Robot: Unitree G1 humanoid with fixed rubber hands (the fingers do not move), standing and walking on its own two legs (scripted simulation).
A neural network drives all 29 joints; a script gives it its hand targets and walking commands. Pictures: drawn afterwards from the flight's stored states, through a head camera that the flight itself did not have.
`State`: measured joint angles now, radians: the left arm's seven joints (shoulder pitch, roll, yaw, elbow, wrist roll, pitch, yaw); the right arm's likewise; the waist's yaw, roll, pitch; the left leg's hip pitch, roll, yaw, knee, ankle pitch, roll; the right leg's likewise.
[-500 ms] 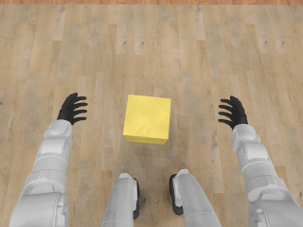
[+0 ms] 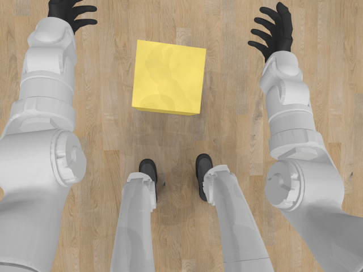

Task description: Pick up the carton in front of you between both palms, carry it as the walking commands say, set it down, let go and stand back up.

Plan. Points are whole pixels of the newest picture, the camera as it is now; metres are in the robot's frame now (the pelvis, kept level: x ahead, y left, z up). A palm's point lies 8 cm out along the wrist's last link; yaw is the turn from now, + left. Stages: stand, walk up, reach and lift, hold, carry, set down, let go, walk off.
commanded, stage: reach and lift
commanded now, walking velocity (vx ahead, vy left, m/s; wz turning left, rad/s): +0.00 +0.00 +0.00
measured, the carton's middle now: (167, 84) +0.51 +0.00 -0.51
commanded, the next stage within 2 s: none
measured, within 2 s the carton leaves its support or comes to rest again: leaves its support in 1.62 s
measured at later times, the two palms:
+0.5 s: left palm (103, 69) +0.53 +0.19 -0.35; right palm (236, 81) +0.48 -0.20 -0.35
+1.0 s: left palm (115, 71) +0.54 +0.17 -0.45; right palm (223, 80) +0.50 -0.18 -0.44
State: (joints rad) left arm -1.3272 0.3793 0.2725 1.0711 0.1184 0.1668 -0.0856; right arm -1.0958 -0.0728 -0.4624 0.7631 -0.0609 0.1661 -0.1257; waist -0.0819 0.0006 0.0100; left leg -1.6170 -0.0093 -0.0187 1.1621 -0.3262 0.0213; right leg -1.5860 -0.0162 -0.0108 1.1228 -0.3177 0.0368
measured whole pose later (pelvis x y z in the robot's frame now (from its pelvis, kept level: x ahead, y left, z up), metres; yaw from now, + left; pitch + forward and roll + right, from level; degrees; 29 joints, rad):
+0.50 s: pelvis -0.03 -0.01 -0.20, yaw -2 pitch +46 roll -4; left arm -1.40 0.49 0.04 1.10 -0.16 0.11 0.02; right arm -1.22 -0.19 -0.23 0.87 0.19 0.11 -0.21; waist -0.06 -0.02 0.14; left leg -2.22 0.00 -0.05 1.94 -0.52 0.00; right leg -2.19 0.02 -0.01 1.91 -0.52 0.04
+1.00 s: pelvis -0.04 -0.01 -0.27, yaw -3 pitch +36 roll -4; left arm -1.61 0.53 -0.11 1.24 -0.24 0.06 0.03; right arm -1.46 -0.24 -0.15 1.09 0.28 0.05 -0.21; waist -0.05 -0.06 0.42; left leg -2.27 0.01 -0.05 2.23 -0.58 0.01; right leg -2.24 0.05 -0.01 2.18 -0.56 0.06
